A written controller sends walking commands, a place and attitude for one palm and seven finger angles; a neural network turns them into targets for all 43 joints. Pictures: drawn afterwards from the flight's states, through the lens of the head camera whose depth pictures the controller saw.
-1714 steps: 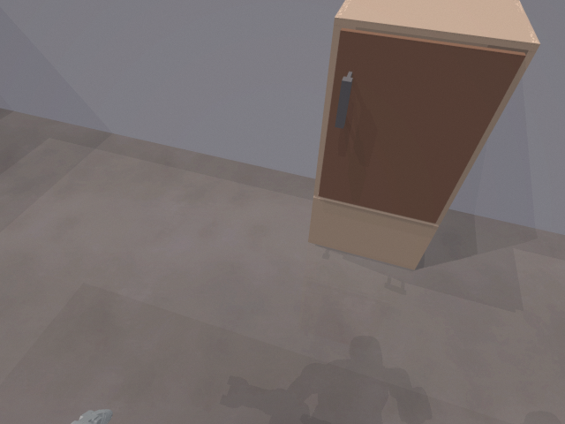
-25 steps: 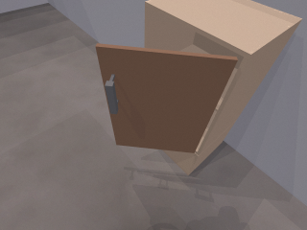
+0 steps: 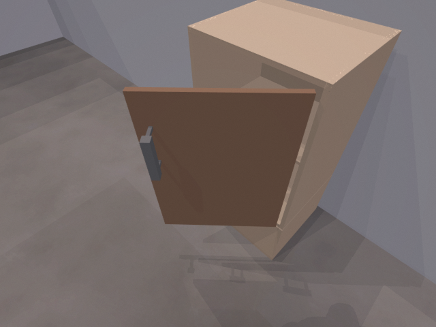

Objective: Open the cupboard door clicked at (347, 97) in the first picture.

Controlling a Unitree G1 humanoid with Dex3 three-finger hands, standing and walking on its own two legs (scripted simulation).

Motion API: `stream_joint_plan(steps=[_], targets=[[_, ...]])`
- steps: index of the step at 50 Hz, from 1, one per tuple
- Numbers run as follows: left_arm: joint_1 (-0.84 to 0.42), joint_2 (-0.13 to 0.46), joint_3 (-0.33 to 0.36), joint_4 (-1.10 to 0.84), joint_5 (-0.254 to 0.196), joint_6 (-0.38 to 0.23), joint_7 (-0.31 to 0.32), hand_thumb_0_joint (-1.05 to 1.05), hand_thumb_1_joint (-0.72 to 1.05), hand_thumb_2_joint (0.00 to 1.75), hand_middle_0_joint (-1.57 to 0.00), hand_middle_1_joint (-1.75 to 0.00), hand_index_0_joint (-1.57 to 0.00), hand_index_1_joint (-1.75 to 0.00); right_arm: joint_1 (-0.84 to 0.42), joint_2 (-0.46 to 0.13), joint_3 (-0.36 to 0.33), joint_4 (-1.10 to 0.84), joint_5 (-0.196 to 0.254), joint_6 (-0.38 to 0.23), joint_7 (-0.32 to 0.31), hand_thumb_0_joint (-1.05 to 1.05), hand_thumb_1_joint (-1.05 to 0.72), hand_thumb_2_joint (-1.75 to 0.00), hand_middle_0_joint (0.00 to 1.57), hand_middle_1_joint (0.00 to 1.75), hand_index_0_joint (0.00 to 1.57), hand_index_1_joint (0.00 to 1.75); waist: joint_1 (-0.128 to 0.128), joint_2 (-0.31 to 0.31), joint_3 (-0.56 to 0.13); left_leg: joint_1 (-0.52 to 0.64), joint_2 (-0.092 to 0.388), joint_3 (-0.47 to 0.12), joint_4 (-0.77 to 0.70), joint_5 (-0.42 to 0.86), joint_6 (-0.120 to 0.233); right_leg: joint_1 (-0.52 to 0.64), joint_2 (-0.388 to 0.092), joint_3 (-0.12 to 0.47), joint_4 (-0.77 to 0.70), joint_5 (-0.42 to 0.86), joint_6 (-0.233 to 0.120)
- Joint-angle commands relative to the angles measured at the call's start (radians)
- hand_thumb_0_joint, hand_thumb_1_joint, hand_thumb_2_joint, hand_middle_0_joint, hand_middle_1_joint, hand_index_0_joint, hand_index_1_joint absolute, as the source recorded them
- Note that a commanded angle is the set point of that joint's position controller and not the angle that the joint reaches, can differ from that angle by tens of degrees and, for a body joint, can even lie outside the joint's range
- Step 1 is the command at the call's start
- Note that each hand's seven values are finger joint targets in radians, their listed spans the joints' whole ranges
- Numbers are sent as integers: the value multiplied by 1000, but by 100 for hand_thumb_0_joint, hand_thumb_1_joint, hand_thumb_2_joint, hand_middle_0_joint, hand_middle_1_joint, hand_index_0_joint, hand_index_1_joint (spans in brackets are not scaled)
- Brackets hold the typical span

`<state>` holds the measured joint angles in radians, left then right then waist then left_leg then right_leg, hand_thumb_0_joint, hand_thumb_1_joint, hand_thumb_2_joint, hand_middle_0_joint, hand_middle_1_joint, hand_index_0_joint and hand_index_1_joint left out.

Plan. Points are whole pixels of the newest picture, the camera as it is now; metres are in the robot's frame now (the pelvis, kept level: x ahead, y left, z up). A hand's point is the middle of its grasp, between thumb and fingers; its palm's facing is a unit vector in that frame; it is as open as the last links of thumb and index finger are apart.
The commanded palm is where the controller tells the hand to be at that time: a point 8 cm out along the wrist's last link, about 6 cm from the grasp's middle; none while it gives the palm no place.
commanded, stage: come to a stop and stand still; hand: left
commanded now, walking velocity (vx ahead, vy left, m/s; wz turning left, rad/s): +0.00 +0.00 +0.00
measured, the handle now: (153, 153) +0.53 +0.19 -0.02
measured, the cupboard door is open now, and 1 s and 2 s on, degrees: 43 43 43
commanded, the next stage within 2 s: look again from close up in 0.26 s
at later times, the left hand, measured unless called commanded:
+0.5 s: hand out of the picture +0.02 +0.17 -0.17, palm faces +0.00 -0.98 -0.19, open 7.3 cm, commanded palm none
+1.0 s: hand out of the picture +0.04 +0.18 -0.16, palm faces +0.06 -0.98 -0.20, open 7.4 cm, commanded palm +0.12 +0.23 -0.07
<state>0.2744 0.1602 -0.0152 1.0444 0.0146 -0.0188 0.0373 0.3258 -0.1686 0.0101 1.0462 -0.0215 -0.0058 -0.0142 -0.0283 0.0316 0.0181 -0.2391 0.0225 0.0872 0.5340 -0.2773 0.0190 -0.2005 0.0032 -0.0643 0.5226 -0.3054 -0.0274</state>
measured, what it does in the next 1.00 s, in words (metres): stands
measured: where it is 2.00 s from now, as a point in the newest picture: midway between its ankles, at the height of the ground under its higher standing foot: outside the picture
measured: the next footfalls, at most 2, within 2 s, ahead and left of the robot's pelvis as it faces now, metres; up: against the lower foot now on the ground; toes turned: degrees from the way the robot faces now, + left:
none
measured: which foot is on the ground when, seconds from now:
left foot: down 0.00-1.00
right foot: down 0.00-1.00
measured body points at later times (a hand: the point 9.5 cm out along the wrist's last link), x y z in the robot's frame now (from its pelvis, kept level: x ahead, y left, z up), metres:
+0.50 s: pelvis +0.01 +0.00 +0.01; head +0.02 +0.00 +0.46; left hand +0.02 +0.22 -0.15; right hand +0.03 -0.23 -0.15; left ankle +0.01 +0.10 -0.73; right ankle -0.01 -0.10 -0.73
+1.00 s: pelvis +0.02 +0.00 +0.01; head +0.03 +0.00 +0.46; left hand +0.04 +0.23 -0.15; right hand +0.04 -0.23 -0.15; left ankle +0.01 +0.10 -0.73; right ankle -0.01 -0.10 -0.73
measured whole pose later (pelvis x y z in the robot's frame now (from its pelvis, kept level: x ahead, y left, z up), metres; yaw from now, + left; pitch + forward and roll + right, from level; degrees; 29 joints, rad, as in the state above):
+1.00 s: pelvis +0.02 +0.00 +0.01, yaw +0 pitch -1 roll +0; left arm 0.31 0.17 0.00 0.95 -0.03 0.03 0.04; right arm 0.25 -0.17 0.02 1.08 0.00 -0.03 -0.03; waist 0.00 0.00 0.04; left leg -0.18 0.02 0.09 0.46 -0.26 0.01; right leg -0.14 0.01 -0.06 0.44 -0.28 -0.02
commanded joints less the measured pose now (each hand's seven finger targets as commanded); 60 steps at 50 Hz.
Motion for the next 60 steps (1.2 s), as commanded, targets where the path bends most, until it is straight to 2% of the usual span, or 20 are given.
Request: stream_joint_plan(steps=[1,3,6,9,16,18,35,36,47,48,49,50,51,52,53,54,55,56,58,60], targets=[[44,106,18,-42,-4,-15,3,0,90,90,-20,-30,-20,-30,14,-81,-9,-41,4,-26,-4,0,-90,-90,20,30,20,30,21,-34,48,-14,83,-116,-141,108,21,-29,-95,116,-120,95,-27],[49,110,18,-37,-7,-14,3,0,90,90,-20,-30,-20,-30,15,-89,-8,-30,5,-27,-5,0,-90,-90,20,30,20,30,24,-38,30,0,85,-112,-144,109,21,-15,-98,117,-115,106,-25],[49,107,18,-30,-4,-13,4,0,90,90,-20,-30,-20,-30,11,-80,-7,-10,6,-28,-7,0,-90,-90,20,30,20,30,27,-55,48,3,85,-107,-152,122,22,-11,-100,112,-122,129,-22],[52,109,19,-18,-7,-13,4,0,90,90,-20,-30,-20,-30,11,-87,-8,5,7,-31,-9,0,-90,-90,20,30,20,30,26,-54,18,34,88,-105,-152,155,21,1,-103,115,-113,163,-20],[57,109,19,4,-2,-13,5,0,90,90,-20,-30,-20,-30,-10,-80,-10,33,9,-30,-12,0,-90,-90,20,30,20,30,27,-46,36,54,88,-95,-157,181,20,1,-108,118,-129,213,-18],[59,110,19,8,-4,-12,4,0,90,90,-20,-30,-20,-30,-19,-88,-10,36,9,-29,-13,0,-90,-90,20,30,20,30,28,-29,37,57,88,-97,-160,174,18,-4,-109,121,-132,201,-17],[55,120,22,30,-2,-11,0,0,90,90,-20,-30,-20,-30,-60,-104,-14,49,10,-30,-17,0,-90,-90,20,30,20,30,32,-27,19,92,94,-96,-169,214,17,17,-118,117,-152,250,-13],[55,118,23,29,1,-12,1,0,90,90,-20,-30,-20,-30,-57,-97,-15,53,10,-30,-18,0,-90,-90,20,30,20,30,32,-43,27,86,94,-98,-169,217,19,20,-115,116,-152,259,-13],[47,128,24,29,0,-12,0,0,90,90,-20,-30,-20,-30,-62,-106,-15,59,10,-29,-18,0,-90,-90,20,30,20,30,35,-52,30,85,94,-99,-177,217,16,29,-122,114,-159,266,-13],[127,105,19,62,9,-25,40,0,90,90,-20,-30,-20,-30,-121,-122,-21,-5,19,-30,-8,0,-90,-90,20,30,20,30,54,1,64,28,105,-59,18,273,-13,-18,-173,160,-160,527,14],[-614,340,147,-1485,-208,-229,25,0,88,89,-20,-32,-20,-32,-82,-276,-44,-360,75,-169,-50,0,-90,-90,20,30,20,30,-59,180,-440,292,-21,-91,-101,380,4,79,-63,67,-57,475,-10],[-161,283,160,-1233,-127,-189,62,0,85,88,-20,-33,-20,-33,-151,-191,-24,-317,58,-259,-83,0,-90,-90,20,30,20,30,54,271,-443,356,27,-80,-101,533,8,30,-20,42,0,280,-22],[117,86,42,-1042,-148,-65,77,0,83,87,-21,-34,-21,-34,-135,-151,-37,-318,71,-284,-69,0,-90,-90,20,30,20,30,24,206,-259,207,35,-97,-102,487,-19,-56,-22,-14,0,126,-3],[58,-4,16,-1018,-188,-71,55,0,81,86,-21,-36,-21,-36,-111,-175,-37,-299,75,-283,-65,0,-90,-90,20,30,20,30,-18,29,-98,116,31,-112,-85,364,-10,-124,-15,-36,-15,134,9],[-18,54,75,-1000,-195,-124,32,0,78,85,-21,-37,-21,-37,-138,-210,-60,-351,65,-290,-62,0,-90,-90,20,30,20,30,-35,-103,17,10,13,-127,-35,234,4,-208,-8,-44,-28,128,17],[-5,98,137,-930,-198,-191,-1,0,76,84,-21,-39,-21,-39,-129,-233,-75,-363,46,-289,-58,0,-90,-90,20,30,20,30,-47,-198,12,-70,-1,-121,24,151,5,-291,-7,-50,-3,83,22],[95,50,144,-825,-212,-265,-49,0,74,83,-21,-40,-21,-40,-140,-224,-82,-390,34,-290,-52,0,-90,-90,20,30,20,30,-20,-271,13,-161,-9,-117,86,96,-1,-359,-4,-54,50,32,24],[213,29,156,-756,-218,-340,-102,0,71,82,-21,-42,-21,-42,-163,-214,-87,-423,34,-297,-36,0,-90,-90,20,30,20,30,34,-213,-12,-230,-27,-100,138,83,-12,-368,-10,-42,112,31,13],[318,20,182,-743,-250,-499,-229,0,67,80,-22,-45,-22,-45,-198,-203,-98,-481,24,-302,-6,0,-90,-90,20,30,20,30,91,-223,-139,-351,-35,-79,250,82,-27,-397,-9,-22,257,74,3],[289,66,205,-759,-265,-642,-364,0,62,78,-22,-48,-22,-48,-223,-208,-109,-535,29,-308,19,0,-90,-90,20,30,20,30,90,-157,-211,-457,-45,-71,360,72,-32,-438,-18,19,362,105,-5]])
